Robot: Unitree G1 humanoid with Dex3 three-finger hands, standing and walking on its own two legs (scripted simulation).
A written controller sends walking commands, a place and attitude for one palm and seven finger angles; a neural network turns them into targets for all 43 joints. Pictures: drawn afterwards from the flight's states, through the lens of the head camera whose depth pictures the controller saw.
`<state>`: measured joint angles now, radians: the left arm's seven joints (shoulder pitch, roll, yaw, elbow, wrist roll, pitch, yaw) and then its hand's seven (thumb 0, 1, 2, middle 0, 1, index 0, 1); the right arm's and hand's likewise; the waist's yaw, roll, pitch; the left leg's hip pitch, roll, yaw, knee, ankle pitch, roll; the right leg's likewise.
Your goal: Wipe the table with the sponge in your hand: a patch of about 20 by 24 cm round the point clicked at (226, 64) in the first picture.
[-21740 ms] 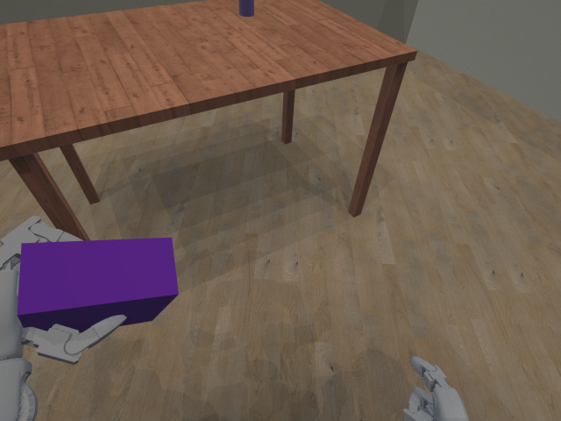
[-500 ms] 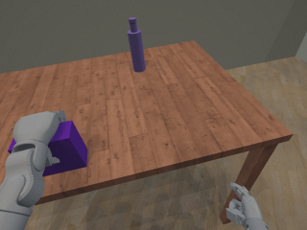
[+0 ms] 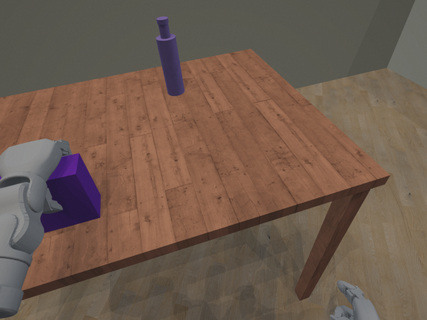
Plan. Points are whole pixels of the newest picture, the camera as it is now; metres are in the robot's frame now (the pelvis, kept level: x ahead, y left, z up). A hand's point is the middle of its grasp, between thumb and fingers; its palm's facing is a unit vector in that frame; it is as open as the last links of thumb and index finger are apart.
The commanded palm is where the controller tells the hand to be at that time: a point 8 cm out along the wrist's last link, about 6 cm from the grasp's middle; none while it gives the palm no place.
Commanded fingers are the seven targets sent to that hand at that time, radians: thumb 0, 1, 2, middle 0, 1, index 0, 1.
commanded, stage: wipe forward along the first lane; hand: left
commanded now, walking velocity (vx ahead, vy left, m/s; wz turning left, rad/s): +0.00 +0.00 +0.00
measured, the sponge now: (58, 202) +0.29 +0.35 +0.08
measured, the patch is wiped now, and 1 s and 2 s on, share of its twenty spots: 0.15 0.50 0.65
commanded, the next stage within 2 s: slide across to the middle lane in 0.98 s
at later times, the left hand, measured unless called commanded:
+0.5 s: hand (51, 161) +0.35 +0.37 +0.14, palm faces -0.06 +0.00 -1.00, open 10.0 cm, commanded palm +0.33 +0.35 +0.16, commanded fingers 0.00 0.10 1.30 -1.20 -1.60 -1.20 -1.60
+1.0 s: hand (57, 147) +0.39 +0.38 +0.14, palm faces -0.11 +0.02 -0.99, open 10.0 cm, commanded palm +0.38 +0.37 +0.16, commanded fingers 0.00 0.10 1.30 -1.20 -1.60 -1.20 -1.60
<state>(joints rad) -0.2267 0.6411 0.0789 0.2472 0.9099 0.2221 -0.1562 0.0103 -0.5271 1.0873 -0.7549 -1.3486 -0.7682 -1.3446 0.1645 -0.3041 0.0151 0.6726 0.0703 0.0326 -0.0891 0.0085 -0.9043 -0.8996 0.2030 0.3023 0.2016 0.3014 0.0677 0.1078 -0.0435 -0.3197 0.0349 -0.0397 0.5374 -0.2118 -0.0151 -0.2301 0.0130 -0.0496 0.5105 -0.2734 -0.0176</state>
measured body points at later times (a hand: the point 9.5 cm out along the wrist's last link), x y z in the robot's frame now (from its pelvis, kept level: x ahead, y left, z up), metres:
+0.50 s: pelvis +0.00 +0.02 +0.00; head +0.00 -0.01 +0.45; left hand +0.35 +0.36 +0.19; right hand +0.15 -0.23 -0.12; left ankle +0.05 +0.14 -0.73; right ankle +0.00 -0.11 -0.73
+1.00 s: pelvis +0.01 +0.02 +0.00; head +0.03 +0.00 +0.45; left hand +0.39 +0.37 +0.19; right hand +0.12 -0.24 -0.13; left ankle +0.05 +0.14 -0.73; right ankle +0.00 -0.11 -0.73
